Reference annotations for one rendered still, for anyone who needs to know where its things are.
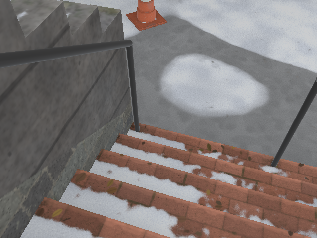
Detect stairs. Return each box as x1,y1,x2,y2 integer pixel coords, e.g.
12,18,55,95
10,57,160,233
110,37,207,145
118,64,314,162
20,122,317,238

